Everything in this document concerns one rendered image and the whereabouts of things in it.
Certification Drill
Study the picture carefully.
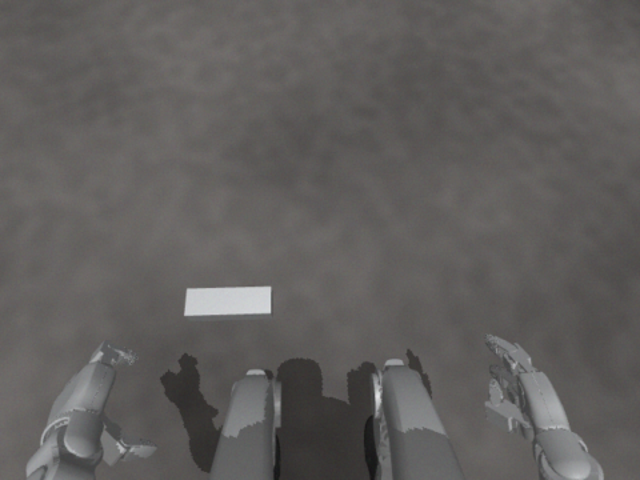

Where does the right robot hand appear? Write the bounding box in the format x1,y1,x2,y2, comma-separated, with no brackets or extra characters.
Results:
485,334,571,444

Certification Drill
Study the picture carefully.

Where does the right robot arm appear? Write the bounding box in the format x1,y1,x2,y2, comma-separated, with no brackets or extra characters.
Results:
533,429,604,480

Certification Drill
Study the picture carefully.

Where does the left robot arm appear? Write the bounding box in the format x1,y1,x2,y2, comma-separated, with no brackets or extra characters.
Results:
26,411,104,480

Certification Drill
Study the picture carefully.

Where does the left robot hand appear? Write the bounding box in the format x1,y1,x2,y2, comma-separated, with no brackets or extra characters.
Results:
47,340,158,466

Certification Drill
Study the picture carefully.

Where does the carton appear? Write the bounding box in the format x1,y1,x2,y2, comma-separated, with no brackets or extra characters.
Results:
184,286,273,321

